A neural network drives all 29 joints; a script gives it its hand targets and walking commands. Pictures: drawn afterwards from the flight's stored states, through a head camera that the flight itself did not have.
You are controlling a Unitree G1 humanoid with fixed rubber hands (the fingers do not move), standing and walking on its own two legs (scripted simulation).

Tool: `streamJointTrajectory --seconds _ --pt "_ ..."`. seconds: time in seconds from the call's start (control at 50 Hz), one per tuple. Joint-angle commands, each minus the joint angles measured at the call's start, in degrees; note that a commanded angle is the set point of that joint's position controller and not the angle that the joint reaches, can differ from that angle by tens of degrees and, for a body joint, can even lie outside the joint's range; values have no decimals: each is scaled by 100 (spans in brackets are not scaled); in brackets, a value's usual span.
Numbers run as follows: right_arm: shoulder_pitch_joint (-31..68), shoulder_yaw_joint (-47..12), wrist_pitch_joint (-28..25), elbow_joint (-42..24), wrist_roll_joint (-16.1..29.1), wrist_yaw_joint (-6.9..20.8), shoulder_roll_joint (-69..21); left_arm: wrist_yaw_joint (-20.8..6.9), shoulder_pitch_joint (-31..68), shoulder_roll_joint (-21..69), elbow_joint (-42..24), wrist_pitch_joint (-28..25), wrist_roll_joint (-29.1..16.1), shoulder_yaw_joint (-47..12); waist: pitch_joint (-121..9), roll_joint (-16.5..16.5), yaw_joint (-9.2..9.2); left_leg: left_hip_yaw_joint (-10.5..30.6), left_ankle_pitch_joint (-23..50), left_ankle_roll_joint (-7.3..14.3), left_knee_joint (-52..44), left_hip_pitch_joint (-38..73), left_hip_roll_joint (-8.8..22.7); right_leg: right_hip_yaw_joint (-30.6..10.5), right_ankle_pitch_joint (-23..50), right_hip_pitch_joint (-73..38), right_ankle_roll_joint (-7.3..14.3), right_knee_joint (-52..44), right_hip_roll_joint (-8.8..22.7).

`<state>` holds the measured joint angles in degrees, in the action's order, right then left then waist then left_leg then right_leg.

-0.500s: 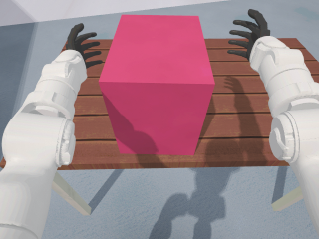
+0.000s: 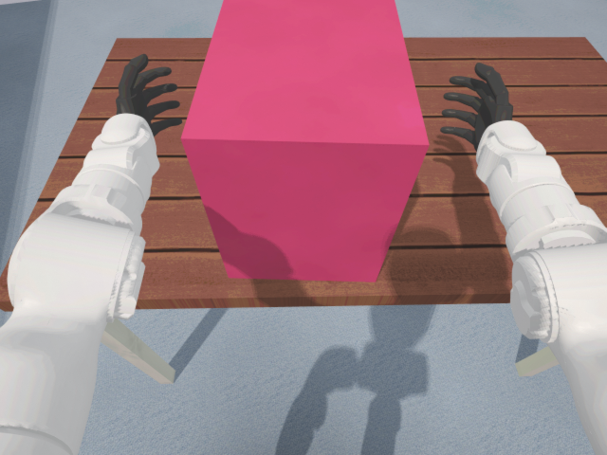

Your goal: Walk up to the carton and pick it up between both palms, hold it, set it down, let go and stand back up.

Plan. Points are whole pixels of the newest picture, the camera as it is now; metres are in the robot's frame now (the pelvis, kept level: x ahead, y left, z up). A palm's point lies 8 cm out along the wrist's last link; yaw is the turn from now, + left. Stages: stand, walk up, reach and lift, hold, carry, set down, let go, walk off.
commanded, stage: reach and lift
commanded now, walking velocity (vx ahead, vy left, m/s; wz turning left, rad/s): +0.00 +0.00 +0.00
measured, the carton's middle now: (305, 142) +0.52 +0.04 +0.09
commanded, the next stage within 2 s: none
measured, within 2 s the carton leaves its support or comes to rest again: neither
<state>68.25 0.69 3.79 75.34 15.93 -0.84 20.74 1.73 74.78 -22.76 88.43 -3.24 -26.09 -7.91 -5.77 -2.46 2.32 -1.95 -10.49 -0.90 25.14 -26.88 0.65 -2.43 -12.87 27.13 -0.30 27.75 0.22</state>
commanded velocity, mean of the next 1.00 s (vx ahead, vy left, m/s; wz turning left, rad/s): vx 0.00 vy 0.00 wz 0.00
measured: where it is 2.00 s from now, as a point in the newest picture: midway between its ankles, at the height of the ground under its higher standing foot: outside the picture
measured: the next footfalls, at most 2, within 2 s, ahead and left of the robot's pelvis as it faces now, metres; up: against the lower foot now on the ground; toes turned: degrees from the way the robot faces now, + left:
none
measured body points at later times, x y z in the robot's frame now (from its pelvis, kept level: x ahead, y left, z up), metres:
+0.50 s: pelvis +0.00 +0.00 +0.00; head +0.10 +0.01 +0.44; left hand +0.49 +0.25 +0.12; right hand +0.51 -0.17 +0.11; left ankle +0.01 +0.13 -0.74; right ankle +0.00 -0.12 -0.74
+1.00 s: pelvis +0.00 +0.00 +0.00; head +0.09 +0.02 +0.44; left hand +0.49 +0.22 +0.12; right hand +0.50 -0.13 +0.11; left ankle +0.01 +0.13 -0.74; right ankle +0.00 -0.12 -0.74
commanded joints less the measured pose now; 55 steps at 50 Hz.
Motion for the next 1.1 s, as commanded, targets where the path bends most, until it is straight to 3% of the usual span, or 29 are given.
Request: streamJointTrajectory --seconds 0.0,0.18,0.28,0.48,0.66,0.92,1.08 --pt "2900 -386 -624 -484 702 128 809 -11 2483 -649 -961 -527 -40 -629 -4979 217 -212 -22 2451 -169 604 857 72 353 3105 -692 -134 -130 -205" --pt "2709 -360 -982 -449 707 165 888 28 2350 -471 -1236 -762 79 -496 -5657 432 -160 31 3153 -307 817 1033 100 409 3325 -293 -159 -34 -239" --pt "2616 -374 -1098 -603 695 189 835 30 2248 -351 -1410 -823 153 -357 -5911 396 -113 42 3382 -331 879 1024 104 413 3472 -252 -186 7 -227" --pt "2680 -200 -1208 -983 370 92 385 7 2198 -27 -1406 -895 465 74 -5881 116 -107 -36 2942 -217 762 394 24 340 3844 -829 -296 110 -132" --pt "2793 169 -1169 -1084 -55 -145 161 160 2261 130 -1435 -838 866 621 -5666 -23 -121 -149 2544 -166 585 23 -41 285 3812 -1241 -332 113 -90" --pt "2939 603 -993 -1108 -384 -334 -33 388 2459 535 -1681 -648 1132 792 -5552 268 -178 -135 2399 -285 581 376 -26 361 3142 -760 -174 -38 -106" --pt "2884 699 -936 -1175 -522 -331 -165 424 2380 763 -1753 -610 1314 918 -5463 262 -117 -143 2445 -294 597 478 -11 363 3047 -738 -140 -82 -132"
